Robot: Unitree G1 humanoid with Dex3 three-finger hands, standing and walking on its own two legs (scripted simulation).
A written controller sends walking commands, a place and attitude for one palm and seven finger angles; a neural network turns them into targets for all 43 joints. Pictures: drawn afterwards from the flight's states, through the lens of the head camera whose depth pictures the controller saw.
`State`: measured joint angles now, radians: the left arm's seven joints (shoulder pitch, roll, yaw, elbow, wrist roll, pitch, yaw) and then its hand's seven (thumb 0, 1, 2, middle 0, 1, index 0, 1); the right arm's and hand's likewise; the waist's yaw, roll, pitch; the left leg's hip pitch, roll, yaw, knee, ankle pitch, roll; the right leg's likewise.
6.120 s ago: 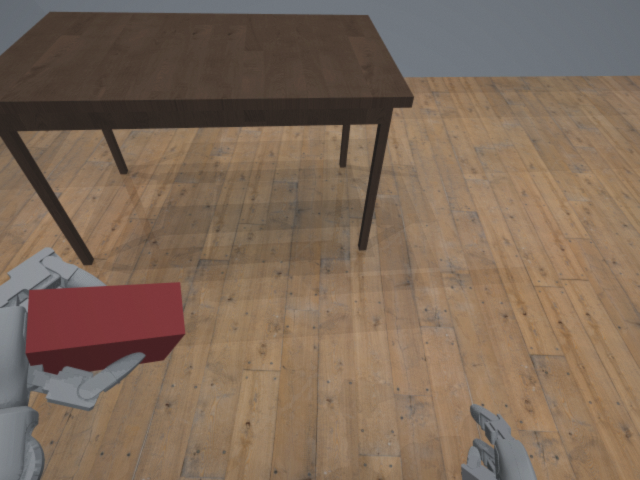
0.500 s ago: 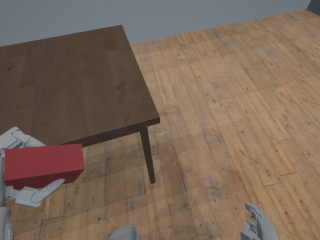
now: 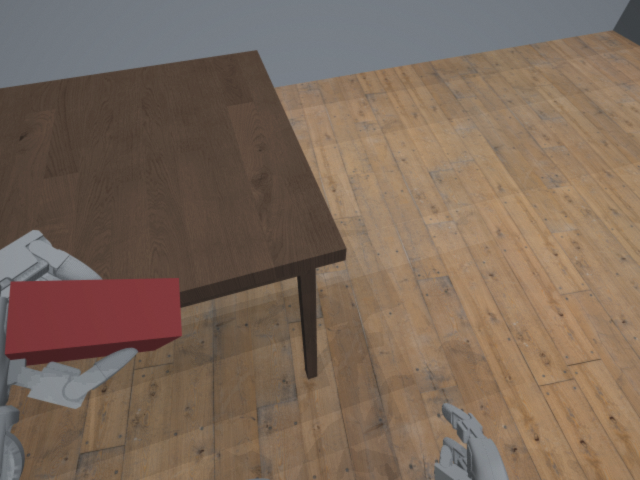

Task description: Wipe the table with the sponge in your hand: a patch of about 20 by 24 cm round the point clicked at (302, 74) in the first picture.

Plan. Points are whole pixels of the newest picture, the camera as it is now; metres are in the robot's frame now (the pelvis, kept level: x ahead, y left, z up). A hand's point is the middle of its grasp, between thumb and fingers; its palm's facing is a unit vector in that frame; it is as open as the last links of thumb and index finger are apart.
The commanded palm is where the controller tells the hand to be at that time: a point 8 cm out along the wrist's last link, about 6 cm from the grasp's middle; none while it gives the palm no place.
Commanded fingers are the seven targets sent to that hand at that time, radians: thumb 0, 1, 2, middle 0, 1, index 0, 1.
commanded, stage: take the last steps up to it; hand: left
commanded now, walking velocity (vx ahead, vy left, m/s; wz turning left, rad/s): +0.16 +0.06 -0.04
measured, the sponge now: (120, 321) +0.22 +0.20 +0.15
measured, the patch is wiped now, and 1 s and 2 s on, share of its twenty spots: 0.00 0.00 0.00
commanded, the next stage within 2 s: come to a stop and stand still in 0.02 s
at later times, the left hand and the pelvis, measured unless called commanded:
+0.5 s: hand (60, 281) +0.25 +0.26 +0.17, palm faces +0.35 -0.83 -0.44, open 9.4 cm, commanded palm +0.19 +0.30 +0.18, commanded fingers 0.00 0.10 1.30 -1.20 -1.60 -1.20 -1.60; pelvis +0.02 +0.02 +0.00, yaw -2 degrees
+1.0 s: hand (66, 338) +0.20 +0.24 +0.16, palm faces +0.35 -0.85 -0.39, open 9.4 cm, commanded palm +0.14 +0.28 +0.18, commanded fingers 0.00 0.10 1.30 -1.20 -1.60 -1.20 -1.60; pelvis -0.03 +0.01 +0.01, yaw -2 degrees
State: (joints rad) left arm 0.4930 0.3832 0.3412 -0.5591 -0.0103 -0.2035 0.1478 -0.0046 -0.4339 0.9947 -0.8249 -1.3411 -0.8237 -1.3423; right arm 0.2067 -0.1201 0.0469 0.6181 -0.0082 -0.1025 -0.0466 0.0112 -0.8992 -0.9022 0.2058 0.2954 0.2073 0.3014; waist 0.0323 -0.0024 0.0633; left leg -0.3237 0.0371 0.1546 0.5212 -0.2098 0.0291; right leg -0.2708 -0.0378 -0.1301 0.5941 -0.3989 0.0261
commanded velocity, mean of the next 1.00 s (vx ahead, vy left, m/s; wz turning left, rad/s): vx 0.01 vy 0.01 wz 0.00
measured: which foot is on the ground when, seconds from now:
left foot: down 0.00-0.04, up 0.06-0.32, down 0.34-1.00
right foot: down 0.00-0.38, up 0.40-0.62, down 0.64-1.00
